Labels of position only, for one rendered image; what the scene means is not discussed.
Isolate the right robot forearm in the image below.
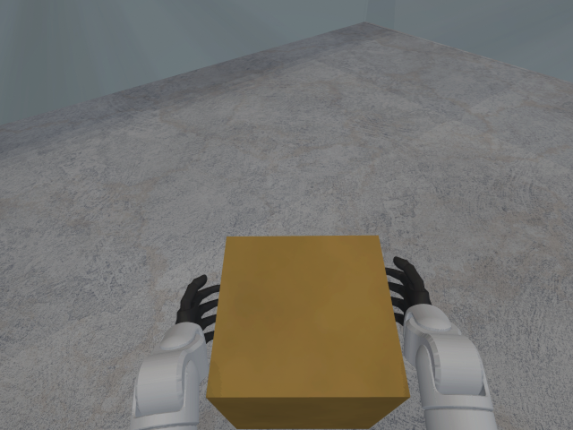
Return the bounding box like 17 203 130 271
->
403 304 498 430

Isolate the robot left hand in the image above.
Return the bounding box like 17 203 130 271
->
175 274 220 344

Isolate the robot right hand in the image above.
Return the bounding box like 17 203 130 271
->
385 256 432 326

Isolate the carton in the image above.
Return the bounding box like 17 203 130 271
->
206 236 410 429

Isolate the left robot forearm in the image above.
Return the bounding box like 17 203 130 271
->
130 322 210 430

